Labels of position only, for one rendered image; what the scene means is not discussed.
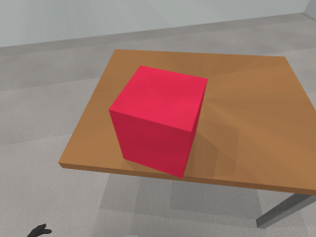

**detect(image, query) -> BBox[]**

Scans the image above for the carton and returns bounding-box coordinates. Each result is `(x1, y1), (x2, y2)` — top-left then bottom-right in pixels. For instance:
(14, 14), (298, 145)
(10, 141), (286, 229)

(109, 65), (207, 179)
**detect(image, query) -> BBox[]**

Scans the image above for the left robot hand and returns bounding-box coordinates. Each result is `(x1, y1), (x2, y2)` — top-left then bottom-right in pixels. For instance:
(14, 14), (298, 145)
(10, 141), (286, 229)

(27, 224), (52, 237)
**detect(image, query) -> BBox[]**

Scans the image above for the table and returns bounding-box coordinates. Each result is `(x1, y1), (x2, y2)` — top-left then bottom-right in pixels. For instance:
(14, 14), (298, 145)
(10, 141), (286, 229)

(58, 49), (316, 229)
